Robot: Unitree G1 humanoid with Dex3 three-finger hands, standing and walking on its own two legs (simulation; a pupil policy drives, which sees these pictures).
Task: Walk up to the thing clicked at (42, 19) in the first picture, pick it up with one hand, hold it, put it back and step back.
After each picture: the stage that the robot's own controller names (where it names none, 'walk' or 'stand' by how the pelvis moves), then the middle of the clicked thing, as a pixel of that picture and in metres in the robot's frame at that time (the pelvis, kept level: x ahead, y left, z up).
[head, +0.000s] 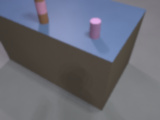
stand; (40, 5) +1.01 +0.32 -0.03
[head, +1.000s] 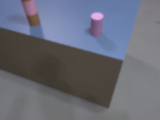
walk; (29, 5) +0.88 +0.32 +0.00
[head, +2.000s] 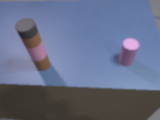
walk; (35, 48) +0.53 +0.20 +0.00
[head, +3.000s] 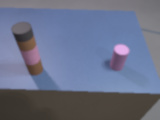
stand; (29, 51) +0.51 +0.25 +0.00
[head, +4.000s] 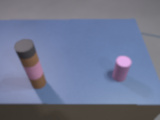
stand; (32, 66) +0.47 +0.25 -0.03
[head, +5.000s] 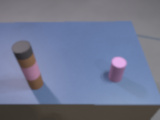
stand; (29, 67) +0.47 +0.26 -0.03
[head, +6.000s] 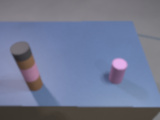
stand; (28, 69) +0.46 +0.26 -0.03
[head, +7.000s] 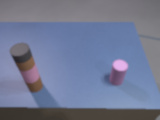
stand; (28, 70) +0.46 +0.26 -0.03
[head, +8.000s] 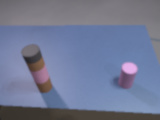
rise first; (38, 71) +0.46 +0.25 -0.03
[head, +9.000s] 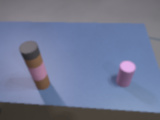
go down; (36, 68) +0.47 +0.25 -0.03
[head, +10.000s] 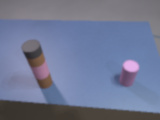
go down; (39, 66) +0.46 +0.25 -0.03
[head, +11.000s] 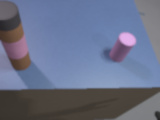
go down; (14, 42) +0.46 +0.22 +0.05
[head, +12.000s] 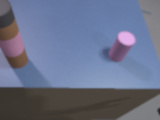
approach; (9, 39) +0.47 +0.23 +0.05
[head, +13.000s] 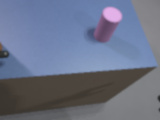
close; out of the picture +0.49 +0.25 +0.09
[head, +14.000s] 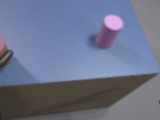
lift; out of the picture +0.46 +0.24 +0.08
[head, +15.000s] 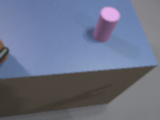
lift; out of the picture +0.47 +0.24 +0.10
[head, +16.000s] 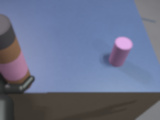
lift; (10, 61) +0.36 +0.21 +0.13
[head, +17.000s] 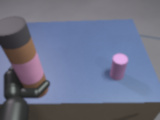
hold; (26, 64) +0.33 +0.17 +0.18
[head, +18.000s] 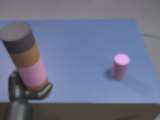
hold; (30, 67) +0.33 +0.17 +0.15
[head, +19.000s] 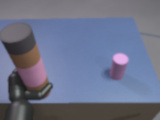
crouch; (30, 67) +0.33 +0.17 +0.15
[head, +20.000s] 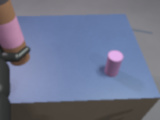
crouch; (7, 29) +0.44 +0.22 +0.20
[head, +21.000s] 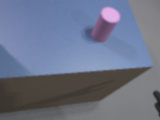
lower; out of the picture +0.50 +0.26 +0.08
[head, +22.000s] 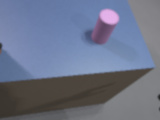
lower; out of the picture +0.49 +0.25 +0.09
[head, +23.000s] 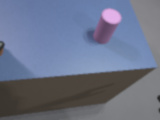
lower; out of the picture +0.49 +0.25 +0.09
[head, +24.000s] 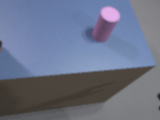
lower; out of the picture +0.49 +0.25 +0.09
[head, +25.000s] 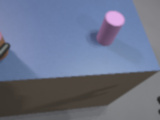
loosen; out of the picture +0.48 +0.24 +0.09
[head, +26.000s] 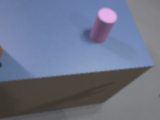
withdraw; out of the picture +0.48 +0.24 +0.09
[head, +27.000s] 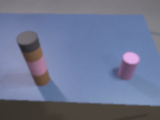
sink last; (35, 61) +0.46 +0.23 +0.02
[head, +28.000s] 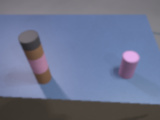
stand; (37, 60) +0.47 +0.23 +0.02
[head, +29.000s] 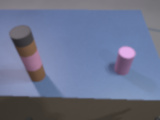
stand; (30, 57) +0.47 +0.24 +0.03
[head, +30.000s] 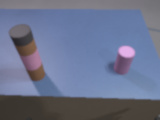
stand; (30, 56) +0.47 +0.24 +0.04
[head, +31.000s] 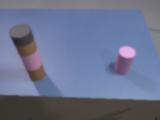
stand; (30, 56) +0.47 +0.24 +0.04
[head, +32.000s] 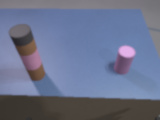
stand; (30, 56) +0.47 +0.24 +0.04
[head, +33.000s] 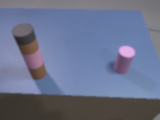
stand; (32, 55) +0.48 +0.23 +0.03
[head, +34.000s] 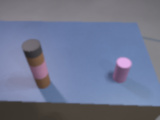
stand; (38, 66) +0.48 +0.23 -0.03
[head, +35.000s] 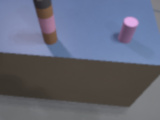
walk; (46, 20) +0.64 +0.19 -0.01
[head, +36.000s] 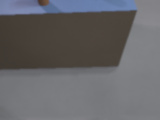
walk; out of the picture +0.96 +0.30 +0.00
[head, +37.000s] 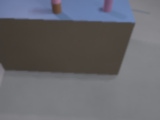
stand; out of the picture +1.10 +0.24 -0.02
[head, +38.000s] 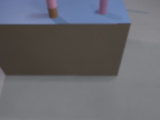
stand; (50, 0) +1.10 +0.26 -0.03
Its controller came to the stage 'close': yes
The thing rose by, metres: 0.21
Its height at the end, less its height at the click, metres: +0.00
